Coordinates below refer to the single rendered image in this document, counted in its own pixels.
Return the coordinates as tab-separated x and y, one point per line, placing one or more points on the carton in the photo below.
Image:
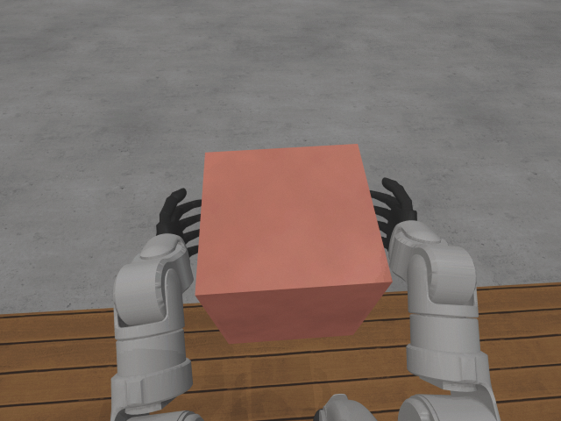
289	243

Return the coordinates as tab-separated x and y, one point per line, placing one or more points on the left robot hand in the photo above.
170	215

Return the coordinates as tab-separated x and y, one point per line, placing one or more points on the right robot shin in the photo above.
337	397

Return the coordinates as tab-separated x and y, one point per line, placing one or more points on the right robot upper arm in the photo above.
422	407

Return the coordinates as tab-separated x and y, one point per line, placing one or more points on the robot right forearm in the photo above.
444	347

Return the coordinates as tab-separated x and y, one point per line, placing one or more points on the right robot thigh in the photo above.
345	410

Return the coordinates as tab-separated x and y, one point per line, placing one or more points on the right robot hand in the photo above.
400	205

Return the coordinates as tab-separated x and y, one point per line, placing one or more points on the robot left forearm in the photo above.
152	368

